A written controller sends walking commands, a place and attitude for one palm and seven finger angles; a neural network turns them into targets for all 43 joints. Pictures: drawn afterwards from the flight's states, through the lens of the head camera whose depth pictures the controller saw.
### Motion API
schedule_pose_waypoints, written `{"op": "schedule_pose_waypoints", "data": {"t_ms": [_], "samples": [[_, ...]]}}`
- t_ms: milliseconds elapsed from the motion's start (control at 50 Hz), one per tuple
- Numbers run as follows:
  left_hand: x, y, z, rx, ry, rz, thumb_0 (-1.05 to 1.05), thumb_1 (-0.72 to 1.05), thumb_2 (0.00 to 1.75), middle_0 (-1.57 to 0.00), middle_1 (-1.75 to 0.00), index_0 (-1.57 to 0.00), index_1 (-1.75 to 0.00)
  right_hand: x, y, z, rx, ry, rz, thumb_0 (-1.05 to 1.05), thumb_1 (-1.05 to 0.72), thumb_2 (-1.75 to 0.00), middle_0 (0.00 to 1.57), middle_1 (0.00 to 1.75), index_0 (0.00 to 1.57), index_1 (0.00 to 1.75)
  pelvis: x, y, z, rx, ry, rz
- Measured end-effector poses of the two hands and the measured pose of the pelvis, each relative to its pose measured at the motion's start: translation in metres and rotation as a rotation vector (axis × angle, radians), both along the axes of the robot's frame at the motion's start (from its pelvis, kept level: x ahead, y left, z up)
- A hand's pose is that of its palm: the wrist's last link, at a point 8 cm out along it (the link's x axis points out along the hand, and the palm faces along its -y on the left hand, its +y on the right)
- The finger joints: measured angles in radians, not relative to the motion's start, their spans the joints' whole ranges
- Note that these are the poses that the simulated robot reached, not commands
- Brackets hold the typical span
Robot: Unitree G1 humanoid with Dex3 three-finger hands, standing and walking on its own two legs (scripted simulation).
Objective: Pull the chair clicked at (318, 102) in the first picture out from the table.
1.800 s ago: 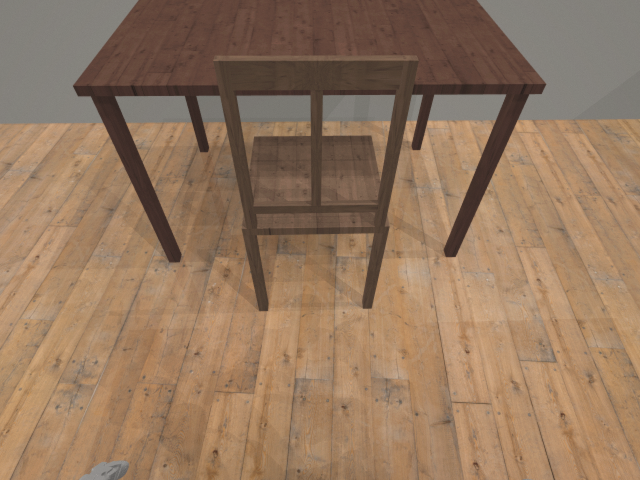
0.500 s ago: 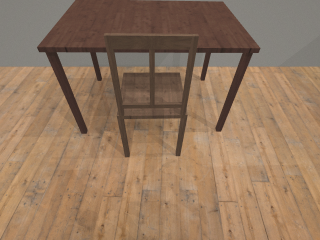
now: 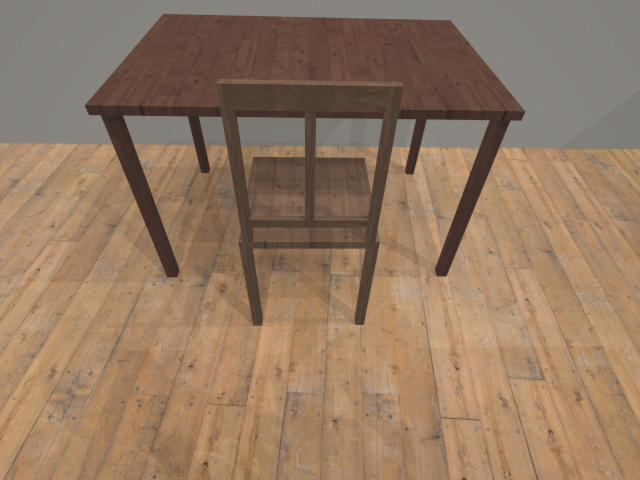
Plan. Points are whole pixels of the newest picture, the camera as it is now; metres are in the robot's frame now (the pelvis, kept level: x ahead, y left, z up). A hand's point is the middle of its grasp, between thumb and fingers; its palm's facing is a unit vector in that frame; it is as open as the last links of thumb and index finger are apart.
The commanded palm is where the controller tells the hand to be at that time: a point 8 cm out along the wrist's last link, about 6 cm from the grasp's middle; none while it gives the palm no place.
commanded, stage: take the last steps up to it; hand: left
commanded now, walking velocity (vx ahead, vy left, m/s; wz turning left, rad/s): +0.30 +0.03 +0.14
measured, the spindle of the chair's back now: (310, 170) +0.82 +0.08 -0.08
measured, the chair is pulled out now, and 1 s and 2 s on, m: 0.00 0.00 0.00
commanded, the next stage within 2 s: come to a stop and stand still in 0.96 s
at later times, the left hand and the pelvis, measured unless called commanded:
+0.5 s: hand (187, 462) +0.19 +0.21 -0.18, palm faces +0.02 -0.99 -0.14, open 7.3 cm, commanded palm none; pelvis +0.12 +0.04 +0.00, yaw +2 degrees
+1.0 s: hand (199, 413) +0.26 +0.22 -0.19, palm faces +0.17 -0.97 -0.17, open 7.3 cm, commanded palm none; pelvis +0.30 +0.04 -0.01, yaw +4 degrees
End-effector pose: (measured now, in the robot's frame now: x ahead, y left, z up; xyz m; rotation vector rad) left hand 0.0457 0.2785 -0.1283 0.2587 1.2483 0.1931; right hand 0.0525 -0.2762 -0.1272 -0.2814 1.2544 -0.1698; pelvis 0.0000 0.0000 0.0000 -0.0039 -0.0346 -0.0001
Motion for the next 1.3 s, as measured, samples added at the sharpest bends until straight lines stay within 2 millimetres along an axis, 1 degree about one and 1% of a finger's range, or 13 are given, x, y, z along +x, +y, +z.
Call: {"op": "schedule_pose_waypoints", "data": {"t_ms": [180, 260, 320, 400, 520, 620, 680, 780, 860, 1000, 1060, 1120, 1300], "samples": [[-0.042, -0.01, -0.037, -0.135, 0.146, 0.111, 0.0, 0.91, 0.9, -0.2, -0.3, -0.2, -0.3, -0.025, 0.055, -0.014, 0.035, 0.126, -0.034, 0.0, -0.91, -0.9, 0.2, 0.3, 0.2, 0.3, 0.037, 0.03, -0.012, -0.012, 0.004, 0.024], [-0.035, -0.009, -0.035, -0.157, 0.229, 0.091, 0.01, 0.91, 0.9, -0.2, -0.3, -0.2, -0.3, -0.045, 0.086, -0.01, 0.063, 0.173, -0.098, 0.0, -0.91, -0.9, 0.2, 0.3, 0.2, 0.3, 0.056, 0.04, -0.008, -0.011, 0.012, 0.013], [-0.007, -0.008, -0.029, -0.166, 0.205, 0.085, 0.01, 0.91, 0.9, -0.2, -0.3, -0.2, -0.3, -0.063, 0.107, -0.002, 0.092, 0.257, -0.131, 0.0, -0.91, -0.9, 0.2, 0.3, 0.2, 0.3, 0.07, 0.043, -0.002, -0.012, 0.018, 0.026], [0.049, -0.008, -0.025, -0.171, 0.126, 0.072, 0.01, 0.91, 0.9, -0.2, -0.3, -0.2, -0.3, -0.078, 0.127, 0.006, 0.124, 0.368, -0.166, 0.0, -0.91, -0.9, 0.2, 0.3, 0.2, 0.3, 0.09, 0.044, 0.001, -0.013, 0.025, 0.04], [0.155, -0.017, -0.022, -0.16, -0.009, 0.009, 0.01, 0.92, 0.9, -0.2, -0.3, -0.2, -0.3, -0.069, 0.134, 0.006, 0.153, 0.452, -0.217, 0.0, -0.91, -0.9, 0.2, 0.3, 0.2, 0.3, 0.131, 0.037, -0.004, -0.002, 0.024, 0.043], [0.245, -0.035, -0.024, -0.144, -0.15, -0.033, 0.01, 0.92, 0.9, -0.2, -0.3, -0.2, -0.3, -0.029, 0.117, -0.014, 0.161, 0.465, -0.234, 0.0, -0.91, -0.9, 0.2, 0.3, 0.2, 0.3, 0.18, 0.022, -0.021, 0.004, 0.014, 0.052], [0.27, -0.041, -0.025, -0.136, -0.22, -0.004, 0.0, 0.92, 0.9, -0.2, -0.3, -0.2, -0.3, 0.016, 0.098, -0.029, 0.154, 0.421, -0.206, 0.0, -0.91, -0.9, 0.2, 0.3, 0.2, 0.3, 0.201, 0.014, -0.028, -0.01, -0.005, 0.068], [0.256, -0.041, -0.021, -0.127, -0.153, 0.081, -0.01, 0.92, 0.9, -0.2, -0.3, -0.2, -0.3, 0.134, 0.071, -0.032, 0.118, 0.201, -0.118, 0.0, -0.91, -0.9, 0.2, 0.3, 0.2, 0.3, 0.231, 0.012, -0.016, -0.034, -0.01, 0.08], [0.237, -0.027, -0.019, -0.1, -0.064, 0.121, -0.02, 0.95, 0.9, -0.2, -0.3, -0.2, -0.3, 0.226, 0.067, -0.02, 0.105, 0.026, -0.054, 0.0, -0.92, -0.9, 0.2, 0.3, 0.19, 0.3, 0.253, 0.015, -0.008, -0.037, 0.008, 0.079], [0.205, -0.012, -0.03, -0.146, 0.105, 0.202, -0.01, 0.93, 0.9, -0.2, -0.3, -0.2, -0.3, 0.329, 0.082, 0.0, 0.063, -0.099, 0.05, 0.0, -0.94, -0.9, 0.2, 0.3, 0.19, 0.3, 0.295, 0.038, -0.006, -0.043, 0.021, 0.069], [0.199, -0.006, -0.041, -0.175, 0.172, 0.233, 0.0, 0.92, 0.9, -0.2, -0.3, -0.2, -0.3, 0.353, 0.1, -0.002, 0.052, -0.112, 0.08, 0.0, -0.93, -0.9, 0.2, 0.3, 0.19, 0.3, 0.314, 0.052, -0.012, -0.039, 0.019, 0.072], [0.205, -0.002, -0.039, -0.186, 0.218, 0.228, 0.0, 0.92, 0.9, -0.2, -0.3, -0.2, -0.3, 0.36, 0.118, 0.0, 0.059, -0.089, 0.087, 0.0, -0.92, -0.9, 0.2, 0.3, 0.19, 0.3, 0.327, 0.06, -0.009, -0.022, 0.016, 0.065], [0.265, 0.0, -0.031, -0.18, 0.185, 0.182, 0.0, 0.92, 0.9, -0.2, -0.3, -0.2, -0.3, 0.358, 0.116, 0.001, 0.027, 0.009, 0.024, -0.01, -0.96, -0.9, 0.2, 0.3, 0.2, 0.3, 0.345, 0.066, 0.001, -0.014, 0.012, 0.063]]}}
